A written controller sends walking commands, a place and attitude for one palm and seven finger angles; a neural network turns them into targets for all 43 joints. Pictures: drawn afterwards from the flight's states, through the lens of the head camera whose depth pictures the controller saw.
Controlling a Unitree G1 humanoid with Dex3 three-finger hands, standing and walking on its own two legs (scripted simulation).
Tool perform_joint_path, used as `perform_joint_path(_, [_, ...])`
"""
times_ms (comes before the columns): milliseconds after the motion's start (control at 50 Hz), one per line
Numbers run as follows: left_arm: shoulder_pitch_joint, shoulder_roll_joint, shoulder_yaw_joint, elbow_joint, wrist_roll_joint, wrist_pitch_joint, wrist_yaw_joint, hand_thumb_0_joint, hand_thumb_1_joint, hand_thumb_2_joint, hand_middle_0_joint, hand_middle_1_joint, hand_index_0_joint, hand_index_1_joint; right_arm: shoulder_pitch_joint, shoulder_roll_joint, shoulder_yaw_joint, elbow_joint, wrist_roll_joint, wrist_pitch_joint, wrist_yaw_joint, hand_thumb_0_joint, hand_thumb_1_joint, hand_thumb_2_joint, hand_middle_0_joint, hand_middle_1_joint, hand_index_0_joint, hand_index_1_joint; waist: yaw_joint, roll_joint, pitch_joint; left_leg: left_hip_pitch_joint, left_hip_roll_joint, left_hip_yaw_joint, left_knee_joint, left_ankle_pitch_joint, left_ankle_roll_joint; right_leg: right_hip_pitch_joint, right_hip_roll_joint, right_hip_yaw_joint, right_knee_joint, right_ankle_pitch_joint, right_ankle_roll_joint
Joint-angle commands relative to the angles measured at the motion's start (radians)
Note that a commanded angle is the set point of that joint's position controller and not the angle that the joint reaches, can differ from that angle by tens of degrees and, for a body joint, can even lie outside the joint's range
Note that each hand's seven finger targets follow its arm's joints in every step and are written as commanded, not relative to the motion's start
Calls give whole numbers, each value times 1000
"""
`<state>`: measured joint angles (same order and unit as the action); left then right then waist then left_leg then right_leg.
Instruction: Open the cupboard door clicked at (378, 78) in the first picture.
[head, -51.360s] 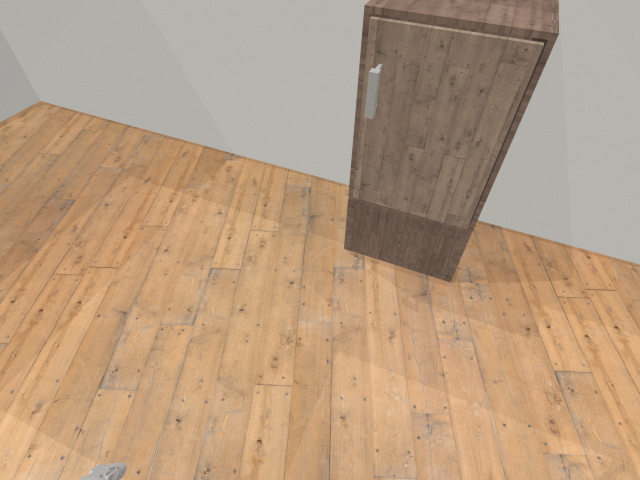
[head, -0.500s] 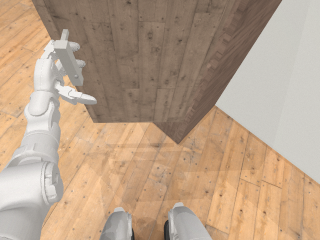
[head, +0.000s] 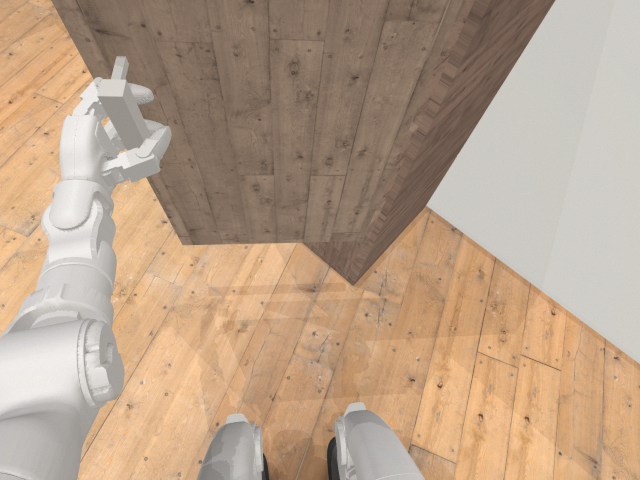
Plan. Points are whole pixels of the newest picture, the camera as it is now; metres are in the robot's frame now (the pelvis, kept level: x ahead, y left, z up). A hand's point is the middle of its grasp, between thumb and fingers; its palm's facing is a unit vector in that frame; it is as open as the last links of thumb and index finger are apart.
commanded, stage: close the thumb around the handle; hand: left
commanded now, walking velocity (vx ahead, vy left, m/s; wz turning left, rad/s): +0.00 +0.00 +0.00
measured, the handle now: (135, 117) +0.55 +0.19 +0.07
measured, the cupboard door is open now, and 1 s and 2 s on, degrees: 45 75 85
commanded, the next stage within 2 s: pull the door open along its arc in 0.18 s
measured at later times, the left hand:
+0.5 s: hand (150, 156) +0.49 +0.17 +0.06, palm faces -0.01 -1.00 +0.00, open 6.0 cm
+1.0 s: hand (210, 284) +0.33 +0.09 +0.07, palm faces +0.33 -0.94 +0.04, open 6.3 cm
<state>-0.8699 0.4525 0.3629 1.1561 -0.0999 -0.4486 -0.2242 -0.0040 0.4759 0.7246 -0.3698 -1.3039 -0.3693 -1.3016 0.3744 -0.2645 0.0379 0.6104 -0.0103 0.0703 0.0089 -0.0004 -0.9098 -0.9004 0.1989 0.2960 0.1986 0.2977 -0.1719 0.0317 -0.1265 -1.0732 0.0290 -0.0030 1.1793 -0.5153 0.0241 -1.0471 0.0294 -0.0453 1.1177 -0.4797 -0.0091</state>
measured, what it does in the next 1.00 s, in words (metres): stands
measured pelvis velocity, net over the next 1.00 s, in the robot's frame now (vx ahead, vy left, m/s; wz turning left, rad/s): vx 0.02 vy -0.01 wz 0.02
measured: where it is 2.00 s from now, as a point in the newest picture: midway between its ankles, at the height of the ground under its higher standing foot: outside the picture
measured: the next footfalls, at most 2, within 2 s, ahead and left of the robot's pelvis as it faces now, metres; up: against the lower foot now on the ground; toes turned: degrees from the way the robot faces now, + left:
none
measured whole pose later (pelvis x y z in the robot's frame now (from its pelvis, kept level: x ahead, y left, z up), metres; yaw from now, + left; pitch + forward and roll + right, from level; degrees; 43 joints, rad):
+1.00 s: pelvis +0.02 -0.01 +0.02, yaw +1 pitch +16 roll +0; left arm 0.03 -0.06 -0.09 0.26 0.04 -0.41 0.41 0.01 0.64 0.73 -0.36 -1.34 -0.35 -1.32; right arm 0.19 -0.18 0.01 0.50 -0.05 0.05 0.06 0.00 -0.91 -0.90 0.20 0.30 0.20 0.30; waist -0.01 0.01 -0.17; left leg -0.83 0.01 0.01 1.08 -0.52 0.01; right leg -0.83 0.01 -0.03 1.07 -0.51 -0.02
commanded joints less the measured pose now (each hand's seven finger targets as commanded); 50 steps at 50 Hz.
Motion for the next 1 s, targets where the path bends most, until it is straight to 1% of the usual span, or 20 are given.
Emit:
perform_joint_path(0, [-408,214,11,-236,-15,-75,-8,0,900,900,-400,-1350,-400,-1350,146,-177,-72,-50,2,-15,-12,0,-900,-900,200,300,200,300,-4,101,-494,385,-12,-55,-125,388,1,207,19,18,-130,317,-14])
perform_joint_path(20, [-420,205,6,-230,-19,-77,-7,0,900,900,-400,-1350,-400,-1350,154,-178,-72,-48,1,-16,-13,0,-900,-900,200,300,200,300,-17,86,-482,388,-12,-57,-119,393,5,193,22,17,-129,318,-14])
perform_joint_path(240, [-393,251,41,-223,-9,-73,3,0,900,900,-400,-1350,-400,-1350,144,-177,-69,-57,2,-11,-15,0,-900,-900,200,300,200,300,2,83,-486,349,-14,-46,-121,382,3,231,18,24,-126,332,-11])
perform_joint_path(260, [-398,247,39,-215,-9,-69,3,0,900,900,-400,-1350,-400,-1350,145,-177,-67,-55,1,-11,-15,0,-900,-900,200,300,200,300,-2,74,-476,341,-14,-48,-121,373,5,231,19,23,-126,325,-10])
perform_joint_path(280, [-425,186,-12,-226,-11,-68,1,0,900,900,-400,-1350,-400,-1350,141,-172,-69,-55,3,-12,-13,0,-900,-900,200,300,200,300,-20,85,-461,356,-13,-50,-125,366,3,206,19,21,-132,315,-10])
perform_joint_path(320, [-393,196,15,-254,-23,-78,7,0,900,900,-400,-1350,-400,-1350,148,-175,-75,-60,-1,-16,-12,0,-900,-900,200,300,200,300,0,84,-504,389,-14,-50,-124,397,3,225,21,19,-129,332,-14])
perform_joint_path(360, [-338,193,13,-269,-20,-80,4,0,900,900,-400,-1350,-400,-1350,141,-172,-76,-62,0,-14,-7,0,-900,-900,200,300,200,300,21,104,-533,404,-14,-46,-125,429,-2,243,18,19,-123,362,-15])
perform_joint_path(480, [-109,125,-10,-356,-51,-72,-6,0,900,900,-400,-1350,-400,-1350,111,-160,-84,-100,16,-6,2,0,-900,-900,200,300,200,300,62,27,-503,374,-22,-20,-158,429,1,341,20,22,-146,413,-14])
perform_joint_path(520, [-17,110,-15,-441,-63,-73,-6,0,900,900,-400,-1350,-400,-1350,98,-157,-88,-121,20,-8,4,0,-900,-900,200,300,200,300,85,52,-514,400,-23,-15,-173,462,-1,368,21,19,-146,440,-19])
perform_joint_path(620, [253,-21,-103,-654,-98,-61,10,0,900,900,-400,-1350,-400,-1350,48,-141,-96,-168,34,-18,15,0,-900,-900,200,300,200,300,117,19,-460,425,-21,-5,-211,484,-2,409,19,10,-169,456,-18])
perform_joint_path(660, [337,-93,-163,-734,-103,-58,22,0,900,900,-400,-1350,-400,-1350,20,-130,-98,-179,36,-25,20,0,-900,-900,200,300,200,300,112,7,-418,429,-19,-1,-222,469,-2,402,14,5,-180,451,-13])
perform_joint_path(680, [370,-130,-51,-799,-170,-54,148,0,900,900,-400,-1350,-400,-1350,-10,-103,-97,-181,29,-39,18,0,-900,-900,200,300,200,300,189,-7,-411,411,-18,4,-241,464,-15,421,15,-11,-181,426,-13])
perform_joint_path(700, [458,-213,-129,-820,-149,-42,225,0,900,900,-400,-1350,-400,-1350,-26,-98,-93,-188,21,-52,24,0,-900,-900,200,300,200,300,170,-13,-383,418,-17,6,-245,453,-19,408,16,-19,-183,409,-10])
perform_joint_path(720, [493,-238,-155,-852,-124,-39,286,0,900,900,-400,-1350,-400,-1350,-32,-96,-91,-191,14,-62,29,0,-900,-900,200,300,200,300,165,-33,-357,402,-19,3,-242,441,-19,405,14,-24,-183,397,-11])
perform_joint_path(820, [684,-296,-205,-1008,37,-48,566,0,900,900,-400,-1350,-400,-1350,-94,-70,-91,-200,-29,-67,48,0,-900,-900,200,300,200,300,197,-52,-345,371,-27,5,-233,426,-24,443,-4,-12,-155,415,-18])
perform_joint_path(840, [735,-336,-252,-1033,78,-42,605,0,900,900,-400,-1350,-400,-1350,-113,-59,-88,-207,-33,-63,52,0,-900,-900,200,300,200,300,205,-25,-338,380,-27,4,-238,425,-27,440,-8,-11,-150,410,-22])
perform_joint_path(860, [749,-382,-316,-1058,112,-36,629,0,900,900,-400,-1350,-400,-1350,-126,-53,-87,-211,-34,-62,56,0,-900,-900,200,300,200,300,187,-21,-320,389,-27,6,-234,411,-25,421,-10,-13,-154,400,-22])
perform_joint_path(880, [771,-387,-330,-1074,133,-30,651,0,900,900,-400,-1350,-400,-1350,-133,-53,-87,-215,-39,-60,55,0,-900,-900,200,300,200,300,190,-32,-317,385,-29,2,-235,389,-25,426,-12,-12,-157,386,-24])
perform_joint_path(920, [859,-396,-327,-1072,153,-11,700,0,900,900,-400,-1350,-400,-1350,-149,-45,-85,-224,-43,-55,47,0,-900,-900,200,300,200,300,197,-102,-302,365,-35,0,-240,336,-19,451,-10,-4,-181,358,-22])
perform_joint_path(980, [965,-446,-382,-1138,154,11,724,0,900,900,-400,-1350,-400,-1350,-190,-23,-77,-239,-40,-54,34,0,-900,-900,200,300,200,300,201,-105,-275,365,-46,8,-249,294,-20,490,-16,10,-213,348,-22])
